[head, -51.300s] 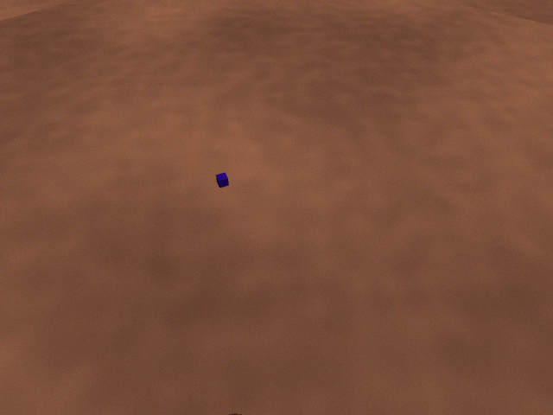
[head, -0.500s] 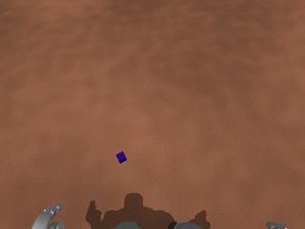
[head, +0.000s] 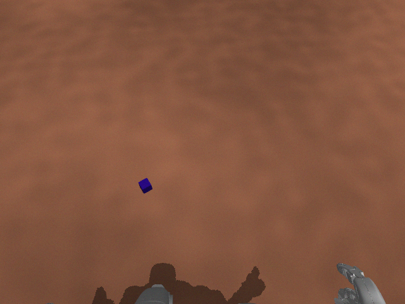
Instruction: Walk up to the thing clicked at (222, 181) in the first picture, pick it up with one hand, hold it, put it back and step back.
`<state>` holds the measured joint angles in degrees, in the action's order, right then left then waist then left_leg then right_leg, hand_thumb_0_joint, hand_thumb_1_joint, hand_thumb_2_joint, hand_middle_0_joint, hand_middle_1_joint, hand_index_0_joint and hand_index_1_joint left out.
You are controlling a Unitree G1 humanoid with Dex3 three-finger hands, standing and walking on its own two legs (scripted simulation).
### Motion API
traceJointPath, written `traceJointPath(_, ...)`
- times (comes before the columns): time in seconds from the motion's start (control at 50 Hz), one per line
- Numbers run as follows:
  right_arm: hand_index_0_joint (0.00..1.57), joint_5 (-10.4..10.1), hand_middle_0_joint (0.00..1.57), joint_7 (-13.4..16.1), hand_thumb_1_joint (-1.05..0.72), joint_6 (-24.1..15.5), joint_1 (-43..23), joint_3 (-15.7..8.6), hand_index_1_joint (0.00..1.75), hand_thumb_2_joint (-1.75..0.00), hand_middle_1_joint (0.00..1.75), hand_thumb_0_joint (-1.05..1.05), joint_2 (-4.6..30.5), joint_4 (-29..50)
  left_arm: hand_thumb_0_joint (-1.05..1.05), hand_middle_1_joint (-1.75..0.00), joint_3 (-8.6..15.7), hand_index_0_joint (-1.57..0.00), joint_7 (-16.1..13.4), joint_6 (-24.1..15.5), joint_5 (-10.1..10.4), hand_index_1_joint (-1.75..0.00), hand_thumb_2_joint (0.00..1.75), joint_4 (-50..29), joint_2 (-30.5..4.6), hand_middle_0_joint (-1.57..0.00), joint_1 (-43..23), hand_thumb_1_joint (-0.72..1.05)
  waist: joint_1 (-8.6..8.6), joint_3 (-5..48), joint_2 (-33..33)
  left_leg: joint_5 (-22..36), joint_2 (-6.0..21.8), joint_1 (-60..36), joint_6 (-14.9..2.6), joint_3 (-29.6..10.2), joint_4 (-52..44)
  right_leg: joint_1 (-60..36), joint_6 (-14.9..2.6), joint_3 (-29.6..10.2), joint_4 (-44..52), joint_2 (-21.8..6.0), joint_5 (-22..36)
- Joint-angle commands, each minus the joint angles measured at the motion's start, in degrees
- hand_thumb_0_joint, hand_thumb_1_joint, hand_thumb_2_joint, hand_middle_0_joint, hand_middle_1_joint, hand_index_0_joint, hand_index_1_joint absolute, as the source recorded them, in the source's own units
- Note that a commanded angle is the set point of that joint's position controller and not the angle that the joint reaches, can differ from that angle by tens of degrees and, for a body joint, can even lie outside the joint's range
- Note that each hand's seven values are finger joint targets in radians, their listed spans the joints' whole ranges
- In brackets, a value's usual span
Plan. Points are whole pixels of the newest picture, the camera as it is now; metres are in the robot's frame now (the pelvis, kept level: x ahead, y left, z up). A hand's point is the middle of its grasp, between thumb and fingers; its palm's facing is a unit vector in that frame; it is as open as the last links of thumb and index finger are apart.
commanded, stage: step back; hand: left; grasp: from above
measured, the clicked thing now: (145, 185) +0.69 +0.30 -0.73
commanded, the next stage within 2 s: stand in 1.94 s
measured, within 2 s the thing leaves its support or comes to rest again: neither
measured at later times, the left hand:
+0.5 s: hand out of the picture -0.05 +0.23 -0.14, palm faces +0.08 -0.94 -0.33, open 7.3 cm
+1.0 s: hand out of the picture -0.28 +0.19 -0.12, palm faces +0.08 -0.89 -0.45, open 7.3 cm
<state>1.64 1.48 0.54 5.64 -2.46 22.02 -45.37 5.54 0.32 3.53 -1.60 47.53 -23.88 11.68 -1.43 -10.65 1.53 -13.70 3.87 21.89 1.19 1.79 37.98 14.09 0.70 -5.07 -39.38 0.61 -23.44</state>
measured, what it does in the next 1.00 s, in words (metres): walks backwards: left foot, then right foot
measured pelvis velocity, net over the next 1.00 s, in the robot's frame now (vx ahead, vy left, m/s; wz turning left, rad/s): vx -0.32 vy -0.09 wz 0.08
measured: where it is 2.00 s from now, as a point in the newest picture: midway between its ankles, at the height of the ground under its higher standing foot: outside the picture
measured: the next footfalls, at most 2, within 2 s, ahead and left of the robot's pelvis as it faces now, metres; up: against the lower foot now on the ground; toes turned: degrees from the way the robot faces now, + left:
left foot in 0.38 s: -0.12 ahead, +0.08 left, +0.00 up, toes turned +5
right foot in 0.76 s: -0.22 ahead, -0.21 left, +0.00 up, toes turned +6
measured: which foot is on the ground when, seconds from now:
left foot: down 0.00-0.04, up 0.06-0.36, down 0.38-0.80, up 0.82-1.00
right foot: down 0.00-0.40, up 0.42-0.74, down 0.76-1.00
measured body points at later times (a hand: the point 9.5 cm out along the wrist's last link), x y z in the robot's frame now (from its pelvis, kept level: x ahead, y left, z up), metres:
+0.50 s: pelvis -0.16 -0.03 +0.01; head -0.11 +0.00 +0.45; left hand -0.05 +0.28 -0.12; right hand -0.07 -0.34 -0.10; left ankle -0.16 +0.07 -0.72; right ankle -0.11 -0.16 -0.65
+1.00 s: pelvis -0.32 -0.09 +0.01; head -0.30 -0.12 +0.46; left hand -0.29 +0.23 -0.09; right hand -0.21 -0.41 -0.12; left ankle -0.35 +0.06 -0.65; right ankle -0.29 -0.22 -0.72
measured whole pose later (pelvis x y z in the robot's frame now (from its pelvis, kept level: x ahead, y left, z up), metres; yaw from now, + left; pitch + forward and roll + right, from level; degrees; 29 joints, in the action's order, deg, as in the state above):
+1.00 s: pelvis -0.32 -0.09 +0.01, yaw +4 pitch -1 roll +1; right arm 1.1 0.3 2.9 12.9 -3.6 24.6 -51.3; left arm 3.8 0.3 1.1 -3.2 51.2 -20.7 14.2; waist -1.9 -3.7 -2.8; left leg -23.6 -4.3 25.0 1.7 -7.6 61.2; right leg 17.4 -0.9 -0.4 -36.3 -1.9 -18.0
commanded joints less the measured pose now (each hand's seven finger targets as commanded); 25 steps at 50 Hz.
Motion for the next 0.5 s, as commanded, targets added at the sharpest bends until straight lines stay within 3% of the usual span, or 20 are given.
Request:
traceJointPath(0.0, 0.2, -1.38, 0.2, 0.26, -0.9, 0.71, 0.81, -3.88, 0.3, -0.9, 0.3, 0.0, 12.49, 3.84, 0.0, -0.3, 3.86, -0.2, -0.39, -2.45, -1.17, -0.3, 0.9, -1.62, -12.1, -0.2, 6.24, 0.9, 0.04, 15.53, -1.11, 4.17, 1.33, 1.84, -5.14, -7.72, 3.07, -9.29, -4.69, -7.96, 15.01, -5.58, 15.18)
traceJointPath(0.02, 0.2, -1.74, 0.2, 0.7, -0.9, 0.73, 0.13, -3.22, 0.3, -0.9, 0.3, 0.0, 9.52, 4.93, 0.0, -0.3, 5.07, -0.2, -0.14, -2.16, -0.72, -0.3, 0.9, -3.62, -17.01, -0.2, 3.57, 0.9, -0.92, 12.31, 12.7, -16.27, -8.32, 9.13, -2.02, -4.31, 12.62, -3.53, -11.02, -20.95, 19.86, -16.14, 12.68)
traceJointPath(0.04, 0.2, -1.4, 0.2, 1.58, -0.9, 1.09, -0.96, -4.3, 0.3, -0.9, 0.3, 0.0, 11.84, 4.25, 0.0, -0.3, 5.15, -0.2, -0.33, -2.05, -1.32, -0.3, 0.9, -5.81, -20.87, -0.2, -1.09, 0.9, -2.45, 9.32, 17.9, -24.01, -8.43, 2.93, -0.93, -7.86, 26.6, 11.35, -18.5, -29.06, 23.16, -23.85, 12.06)
traceJointPath(0.06, 0.2, -1.7, 0.2, 1.3, -0.9, 0.98, 0.99, -4.9, 0.3, -0.9, 0.3, 0.0, 13.52, 3.0, 0.0, -0.3, 4.63, -0.2, -0.74, -2.18, -1.11, -0.3, 0.9, -6.99, -18.17, -0.2, -4.92, 0.9, -0.01, 6.16, 15.55, -21.57, -6.29, -0.4, -1.63, -10.85, 30.12, 16.99, -17.45, -27.12, 23.58, -23.34, 11.81)
traceJointPath(0.08, 0.2, -1.54, 0.2, 0.93, -0.9, 1.02, 1.95, -4.5, 0.3, -0.9, 0.3, 0.0, 13.91, 1.61, 0.0, -0.3, 3.62, -0.2, -0.6, -2.02, -0.93, -0.3, 0.9, -7.66, -14.7, -0.2, -5.91, 0.9, 0.57, 5.35, 9.81, -17.62, -8.76, -0.19, -1.89, -10.79, 31.0, 15.49, -14.9, -18.18, 21.64, -17.45, 13.77)
traceJointPath(0.1, 0.2, -1.96, 0.2, 0.75, -0.9, 1.04, 4.41, -4.02, 0.3, -0.9, 0.3, 0.0, 12.69, 0.08, 0.0, -0.3, 2.87, -0.2, -0.97, -2.2, -0.76, -0.3, 0.9, -7.91, -11.66, -0.2, -8.19, 0.9, 2.5, 5.55, 7.08, -13.98, -10.61, 3.38, -1.49, -11.29, 32.13, 9.47, -11.89, -10.28, 17.84, -12.32, 20.17)
traceJointPath(0.12, 0.2, -1.97, 0.2, 0.92, -0.9, 0.83, 5.88, -3.47, 0.3, -0.9, 0.3, 0.0, 10.95, -0.23, 0.0, -0.3, 3.14, -0.2, -1.22, -2.04, -0.81, -0.3, 0.9, -7.72, -11.01, -0.2, -8.79, 0.9, 3.05, 6.9, 8.29, -12.91, -11.22, 5.46, -1.22, -10.67, 31.42, 6.22, -10.05, -6.61, 16.07, -10.29, 21.95)
traceJointPath(0.18, 0.2, -1.67, 0.2, 1.23, -0.9, 0.09, 6.81, -2.83, 0.3, -0.9, 0.3, 0.0, 10.51, 0.22, 0.0, -0.3, 3.22, -0.2, -1.4, -1.93, -1.28, -0.3, 0.9, -8.21, -10.44, -0.2, -4.13, 0.9, 0.05, 9.77, 8.4, -14.48, -10.41, 6.49, -0.13, -8.01, 24.93, -2.62, -11.47, -6.67, 14.01, -10.29, 24.24)
traceJointPath(0.26, 0.2, -0.78, 0.2, 0.99, -0.9, -0.54, 6.57, -2.68, 0.3, -0.9, 0.3, 0.0, 9.64, 1.13, 0.0, -0.3, 3.12, -0.2, -2.26, -1.61, -1.17, -0.3, 0.9, -8.61, -10.32, -0.2, -2.11, 0.9, -1.31, 13.87, 10.36, -17.94, -6.0, 4.82, -0.28, -5.34, 9.02, -12.14, -13.44, -9.3, 10.79, -15.44, 33.43)
traceJointPath(0.28, 0.2, -0.58, 0.2, 0.89, -0.9, -0.65, 8.53, -2.86, 0.3, -0.9, 0.3, 0.0, 9.68, 0.74, 0.0, -0.3, 2.95, -0.2, -2.4, -1.4, -0.96, -0.3, 0.9, -9.11, -10.53, -0.2, -3.13, 0.9, -0.36, 15.09, 11.29, -15.8, -4.01, 2.47, -1.18, -5.44, 1.66, -12.64, -12.85, -9.85, 8.7, -15.8, 34.87)
traceJointPath(0.3, 0.2, -0.29, 0.2, 0.78, -0.9, -0.72, 10.53, -3.22, 0.3, -0.9, 0.3, 0.0, 9.99, -0.52, 0.0, -0.3, 2.74, -0.2, -2.2, -1.0, -0.47, -0.3, 0.9, -9.17, -10.42, -0.2, -4.54, 0.9, 0.71, 15.88, 9.73, -10.62, -4.37, -1.68, -1.67, -4.11, -4.65, -10.75, -11.67, -8.1, 6.19, -14.81, 33.68)
traceJointPath(0.32, 0.2, -0.16, 0.2, 0.68, -0.9, -0.84, 13.15, -3.55, 0.3, -0.9, 0.3, 0.0, 9.9, -1.73, 0.0, -0.3, 2.36, -0.2, -1.85, -0.5, 0.03, -0.3, 0.9, -9.65, -10.64, -0.2, -5.98, 0.9, 2.12, 16.31, 7.99, -2.55, -4.98, -6.94, -2.17, -2.47, -12.97, -7.57, -10.02, -6.34, 3.22, -13.51, 31.15)
traceJointPath(0.34, 0.2, 0.16, 0.2, 0.61, -0.9, -0.88, 12.64, -3.84, 0.3, -0.9, 0.3, 0.0, 10.45, -1.87, 0.0, -0.3, 1.77, -0.2, -1.53, -0.02, 0.28, -0.3, 0.9, -9.91, -9.44, -0.2, -5.06, 0.9, 1.56, 15.59, 4.09, 4.91, -4.66, -10.09, -2.77, -4.47, -16.71, -3.18, -7.54, -4.7, 1.57, -10.45, 24.98)
traceJointPath(0.36, 0.2, 1.13, 0.2, 0.64, -0.9, -0.85, 11.56, -4.93, 0.3, -0.9, 0.3, 0.0, 14.54, -1.4, 0.0, -0.3, 1.2, -0.2, -1.28, 0.22, 0.5, -0.3, 0.9, -10.26, -7.35, -0.2, -3.62, 0.9, 0.73, 15.64, -5.95, 9.16, 5.6, -15.1, -6.12, -19.07, -18.22, 8.21, -4.1, -0.89, -6.01, -4.64, 11.41)
traceJointPath(0.38, 0.2, 1.56, 0.2, 0.38, -0.9, -0.65, 7.82, -5.67, 0.3, -0.9, 0.3, 0.0, 19.58, -0.17, 0.0, -0.3, 1.29, -0.2, -1.58, 0.16, 0.78, -0.3, 0.9, -10.21, -6.65, -0.2, -4.32, 0.9, -0.04, 13.48, -14.2, 15.64, 15.06, -14.37, -11.54, -29.78, -18.74, 17.53, -2.01, 3.3, -16.23, 4.11, -9.62)
traceJointPath(0.4, 0.2, 1.25, 0.2, 0.28, -0.9, -0.7, 6.43, -6.13, 0.3, -0.9, 0.3, 0.0, 22.67, 1.37, 0.0, -0.3, 2.48, -0.2, -2.37, 0.19, 0.02, -0.3, 0.9, -10.02, -9.65, -0.2, -6.92, 0.9, 3.45, 12.41, -16.12, 16.33, 21.08, -3.13, -18.36, -35.23, -19.59, 12.12, -1.06, -4.03, -26.35, 3.6, -15.68)
traceJointPath(0.42, 0.2, 1.22, 0.2, 0.79, -0.9, -1.18, 3.36, -5.97, 0.3, -0.9, 0.3, 0.0, 20.61, 1.64, 0.0, -0.3, 2.85, -0.2, -2.33, 0.3, -0.18, -0.3, 0.9, -9.11, -11.06, -0.2, -6.92, 0.9, 2.03, 9.46, -13.86, 15.89, 21.09, 0.77, -18.96, -34.06, -19.82, 10.59, -1.44, -7.42, -32.67, 2.7, -12.69)
traceJointPath(0.44, 0.2, 1.48, 0.2, 0.95, -0.9, -1.26, 2.84, -4.91, 0.3, -0.9, 0.3, 0.0, 17.24, 1.65, 0.0, -0.3, 3.04, -0.2, -1.96, 0.48, 0.11, -0.3, 0.9, -8.17, -10.51, -0.2, -7.53, 0.9, 1.86, 9.18, -9.14, 20.83, 15.99, -0.06, -16.63, -25.12, -17.93, 10.78, -1.61, -8.22, -34.81, 4.73, -9.75)
traceJointPath(0.46, 0.2, 1.74, 0.2, 1.06, -0.9, -1.28, 0.02, -3.99, 0.3, -0.9, 0.3, 0.0, 14.51, 2.09, 0.0, -0.3, 2.69, -0.2, -1.77, 0.51, 0.91, -0.3, 0.9, -7.02, -9.15, -0.2, -4.64, 0.9, -0.94, 9.3, -7.33, 24.8, 10.75, -4.22, -13.74, -17.41, -15.79, 13.71, -1.79, -8.99, -37.42, 5.85, -6.24)
traceJointPath(0.48, 0.2, 1.29, 0.2, 1.21, -0.9, -1.27, -0.56, -3.64, 0.3, -0.9, 0.3, 0.0, 13.22, 2.29, 0.0, -0.3, 2.56, -0.2, -1.65, 0.51, 1.06, -0.3, 0.9, -6.11, -9.16, -0.2, -2.58, 0.9, -1.74, 8.58, -6.9, 23.39, 9.07, -4.51, -12.12, -14.24, -15.33, 14.86, -1.55, -7.64, -38.17, 6.42, -4.0)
